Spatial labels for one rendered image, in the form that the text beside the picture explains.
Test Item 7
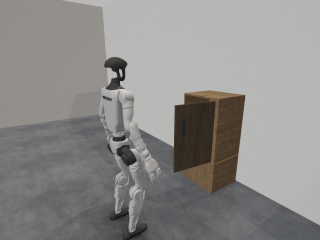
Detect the robot right hand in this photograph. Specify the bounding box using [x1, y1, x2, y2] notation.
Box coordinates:
[144, 157, 161, 184]

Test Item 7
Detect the robot right foot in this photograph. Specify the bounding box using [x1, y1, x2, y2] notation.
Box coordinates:
[123, 223, 148, 240]

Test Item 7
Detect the left robot forearm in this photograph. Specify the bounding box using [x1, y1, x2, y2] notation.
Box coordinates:
[100, 117, 113, 137]

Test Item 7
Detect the right robot forearm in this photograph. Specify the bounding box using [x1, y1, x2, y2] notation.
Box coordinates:
[129, 122, 151, 162]

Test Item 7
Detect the robot left upper arm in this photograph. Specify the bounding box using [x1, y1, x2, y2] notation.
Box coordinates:
[99, 87, 106, 120]

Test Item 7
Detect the cupboard door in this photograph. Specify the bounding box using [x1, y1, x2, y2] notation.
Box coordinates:
[173, 101, 216, 173]

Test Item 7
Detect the handle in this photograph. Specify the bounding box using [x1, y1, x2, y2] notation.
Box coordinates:
[179, 118, 186, 135]

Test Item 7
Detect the robot left hand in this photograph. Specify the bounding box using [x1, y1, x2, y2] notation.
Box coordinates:
[107, 135, 113, 143]

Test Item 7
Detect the robot right upper arm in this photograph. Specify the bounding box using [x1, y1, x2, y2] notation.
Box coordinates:
[119, 90, 135, 133]

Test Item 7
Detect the humanoid robot head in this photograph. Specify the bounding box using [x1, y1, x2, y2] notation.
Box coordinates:
[104, 57, 128, 90]

